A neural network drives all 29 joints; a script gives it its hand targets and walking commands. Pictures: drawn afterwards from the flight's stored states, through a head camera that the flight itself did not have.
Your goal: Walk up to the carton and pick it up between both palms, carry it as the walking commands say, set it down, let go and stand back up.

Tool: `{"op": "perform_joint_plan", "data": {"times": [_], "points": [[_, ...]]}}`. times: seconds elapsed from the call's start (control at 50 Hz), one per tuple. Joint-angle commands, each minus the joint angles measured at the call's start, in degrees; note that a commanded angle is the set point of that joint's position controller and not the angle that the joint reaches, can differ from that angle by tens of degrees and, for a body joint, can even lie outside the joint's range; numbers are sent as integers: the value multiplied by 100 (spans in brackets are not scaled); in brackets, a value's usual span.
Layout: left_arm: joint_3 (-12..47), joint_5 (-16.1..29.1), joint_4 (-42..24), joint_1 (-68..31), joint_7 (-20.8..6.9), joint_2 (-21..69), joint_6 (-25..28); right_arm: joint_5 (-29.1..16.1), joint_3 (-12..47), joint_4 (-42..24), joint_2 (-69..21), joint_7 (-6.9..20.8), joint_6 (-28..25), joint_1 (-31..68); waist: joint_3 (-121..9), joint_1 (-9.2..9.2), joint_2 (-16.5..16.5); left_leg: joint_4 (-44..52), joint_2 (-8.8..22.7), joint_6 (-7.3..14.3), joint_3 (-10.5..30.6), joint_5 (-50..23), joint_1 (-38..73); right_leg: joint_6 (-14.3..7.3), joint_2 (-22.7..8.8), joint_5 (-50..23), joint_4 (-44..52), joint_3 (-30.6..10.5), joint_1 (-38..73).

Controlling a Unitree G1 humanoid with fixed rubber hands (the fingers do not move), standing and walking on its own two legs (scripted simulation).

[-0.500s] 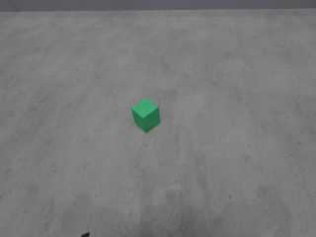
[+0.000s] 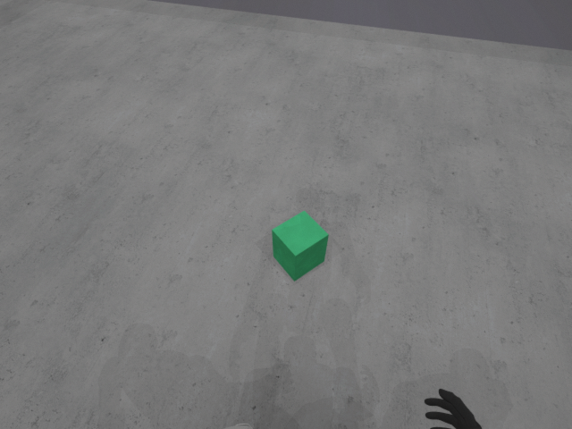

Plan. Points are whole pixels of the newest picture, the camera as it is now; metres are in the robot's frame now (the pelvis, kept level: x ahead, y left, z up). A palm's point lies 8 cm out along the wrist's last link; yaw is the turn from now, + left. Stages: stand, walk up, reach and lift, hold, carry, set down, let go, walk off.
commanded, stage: walk up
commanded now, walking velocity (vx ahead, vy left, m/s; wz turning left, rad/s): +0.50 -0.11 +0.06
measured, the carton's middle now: (299, 246) +0.83 +0.03 -0.67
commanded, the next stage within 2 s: none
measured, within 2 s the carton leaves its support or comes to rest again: neither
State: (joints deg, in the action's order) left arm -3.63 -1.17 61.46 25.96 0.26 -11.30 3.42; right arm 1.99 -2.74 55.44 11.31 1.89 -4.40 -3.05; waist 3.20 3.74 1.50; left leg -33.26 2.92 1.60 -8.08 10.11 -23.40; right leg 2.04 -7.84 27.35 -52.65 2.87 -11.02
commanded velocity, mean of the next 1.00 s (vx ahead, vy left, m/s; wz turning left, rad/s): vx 0.28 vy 0.04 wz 0.00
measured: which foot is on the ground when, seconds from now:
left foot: down 0.00-0.46, up 0.48-0.92, down 0.94-1.00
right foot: up 0.00-0.44, down 0.46-0.94, up 0.96-1.00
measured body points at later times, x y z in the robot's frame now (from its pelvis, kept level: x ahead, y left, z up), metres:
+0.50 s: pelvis +0.22 -0.04 +0.00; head +0.25 -0.06 +0.45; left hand +0.38 +0.17 -0.13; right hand +0.10 -0.26 -0.15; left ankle +0.08 +0.10 -0.69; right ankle +0.31 -0.15 -0.73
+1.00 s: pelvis +0.32 +0.02 +0.01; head +0.33 +0.04 +0.46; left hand +0.26 +0.26 -0.14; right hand +0.42 -0.21 -0.13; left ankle +0.36 +0.15 -0.73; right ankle +0.31 -0.14 -0.72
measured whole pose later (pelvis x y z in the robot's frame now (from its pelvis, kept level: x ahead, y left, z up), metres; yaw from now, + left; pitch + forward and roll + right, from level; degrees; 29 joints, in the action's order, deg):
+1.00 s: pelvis +0.32 +0.02 +0.01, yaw +2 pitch +0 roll -1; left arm -2.8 -0.1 61.8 21.5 1.2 -11.0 0.2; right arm 0.5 -1.6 57.5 9.6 -0.7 -1.9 -9.6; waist 1.7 3.2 1.2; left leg -25.9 3.4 -0.5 -4.7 10.0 -16.1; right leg 3.2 -6.4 21.9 -30.0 5.0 -12.7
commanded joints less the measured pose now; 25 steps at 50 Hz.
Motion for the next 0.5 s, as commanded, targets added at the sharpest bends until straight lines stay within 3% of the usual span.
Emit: {"op": "perform_joint_plan", "data": {"times": [0.0,0.02,0.04,0.08,0.1,0.26,0.3,0.32,0.34,0.38,0.4,0.42,0.44,0.46,0.48], "points": [[-105,34,-269,-128,-1,-406,80,4,-235,247,1131,-123,-33,-1700,-603,-765,-353,1876,2361,565,3334,157,2491,-147,-51,-563,-2183,-545,-2805],[-82,39,-202,-162,-29,-270,66,-8,-162,207,925,-136,-65,-1381,-452,-524,-349,1910,1989,362,2633,-403,1968,-134,-187,-1060,-1927,-598,-2451],[-71,6,-196,-210,-62,-175,7,-38,-81,260,676,-154,-96,-1275,-346,-385,-637,2024,1730,255,2158,-679,1542,-116,-219,-1289,-1737,-549,-2227],[-81,-36,-222,-291,-130,-230,-162,-91,-7,335,498,-151,-166,-1510,-300,-311,-1131,2071,1462,163,1650,-996,1367,-84,-111,-1572,-1480,-398,-2089],[-84,-42,-253,-406,-156,-281,-245,-101,3,371,493,-151,-192,-1672,-201,-302,-1157,2104,1422,146,1484,-1163,1346,-46,-72,-1641,-1321,-312,-2156],[32,-22,-833,-2210,-349,-135,-317,-75,-52,447,547,-256,-197,-2640,309,-635,-1064,2267,1340,259,765,-1923,1757,148,73,-2418,747,180,-2444],[62,28,-932,-2535,-324,-70,-263,-59,-79,486,519,-254,-170,-2781,333,-739,-1220,2251,1202,245,493,-1805,1780,134,215,-2435,1489,420,-1996],[69,33,-1041,-2709,-309,-52,-222,-99,-95,580,475,-254,-122,-2873,301,-750,-1484,2255,1042,296,358,-1515,1773,116,305,-2227,1670,527,-1677],[58,17,-1096,-2756,-287,-70,-194,-123,-117,622,480,-264,-68,-2924,317,-729,-1542,2182,1039,358,388,-1510,1741,87,368,-2030,1727,576,-1412],[24,-5,-1012,-2432,-206,-164,-122,-119,-163,664,597,-295,0,-2886,333,-581,-1122,1694,1208,354,503,-2210,1869,-9,429,-1902,2107,533,-995],[-14,-33,-843,-1938,-157,-236,-53,-135,-175,700,658,-308,23,-2805,150,-352,-805,1118,1123,256,391,-2491,1892,-87,504,-2182,2589,576,-417],[-92,-69,-591,-1228,-103,-484,38,-166,-157,738,602,-313,29,-2854,-262,-106,-423,278,848,102,237,-2260,1613,-168,496,-2568,2793,601,561],[-168,-106,-504,-445,-57,-950,131,-220,-145,652,423,-338,38,-2898,-933,201,81,-852,565,-117,64,-529,725,-330,-559,-3495,2550,-290,1784],[-305,-8,-368,276,-6,-1671,78,-325,-166,571,106,-348,102,-3453,-1797,297,1167,-2634,-30,-329,72,2577,-559,-957,-2394,-4344,2915,-2663,2679],[-383,125,-331,224,65,-1848,-48,-145,-243,666,436,-304,242,-3370,-1832,179,542,-3490,83,-315,872,2544,-599,-1077,-2665,-4334,3285,-3485,2233]]}}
